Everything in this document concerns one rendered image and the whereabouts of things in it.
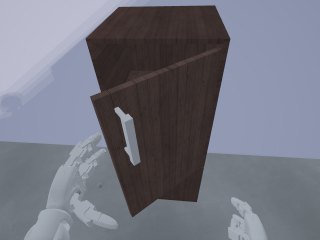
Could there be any robot left forearm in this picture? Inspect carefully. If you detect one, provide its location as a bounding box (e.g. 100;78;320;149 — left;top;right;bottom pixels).
24;208;73;240

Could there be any cupboard door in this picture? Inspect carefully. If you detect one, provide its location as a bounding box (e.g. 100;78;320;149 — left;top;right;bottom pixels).
90;47;222;217

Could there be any robot left hand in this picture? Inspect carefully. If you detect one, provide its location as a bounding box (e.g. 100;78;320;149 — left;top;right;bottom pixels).
46;132;118;230

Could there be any handle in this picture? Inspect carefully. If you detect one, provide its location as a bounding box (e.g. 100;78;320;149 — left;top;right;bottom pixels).
114;107;141;166

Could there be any robot right hand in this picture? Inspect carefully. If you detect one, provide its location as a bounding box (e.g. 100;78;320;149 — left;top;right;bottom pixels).
228;197;268;240

